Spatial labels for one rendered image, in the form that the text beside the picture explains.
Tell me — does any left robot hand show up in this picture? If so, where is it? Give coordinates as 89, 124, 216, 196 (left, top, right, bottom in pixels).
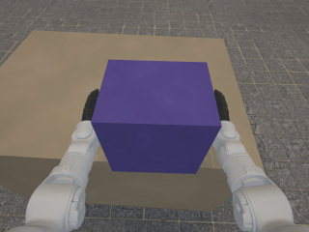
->
81, 89, 99, 122

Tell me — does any right robot forearm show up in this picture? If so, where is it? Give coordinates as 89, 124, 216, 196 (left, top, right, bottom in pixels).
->
211, 120, 294, 221

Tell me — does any left robot forearm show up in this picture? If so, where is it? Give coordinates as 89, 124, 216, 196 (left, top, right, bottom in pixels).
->
25, 120, 99, 223

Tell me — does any pedestal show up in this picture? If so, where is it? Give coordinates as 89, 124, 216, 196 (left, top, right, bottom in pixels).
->
0, 30, 265, 212

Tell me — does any left robot upper arm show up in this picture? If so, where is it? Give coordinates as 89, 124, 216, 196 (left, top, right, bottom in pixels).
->
6, 183, 86, 232

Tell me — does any right robot hand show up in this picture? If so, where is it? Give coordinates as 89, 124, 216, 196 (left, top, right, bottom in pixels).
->
214, 89, 230, 122

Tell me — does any right robot upper arm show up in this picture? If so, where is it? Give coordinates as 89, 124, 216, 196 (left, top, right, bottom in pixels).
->
232, 184, 309, 232

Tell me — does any carton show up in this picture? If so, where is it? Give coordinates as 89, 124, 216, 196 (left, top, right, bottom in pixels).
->
91, 59, 222, 174

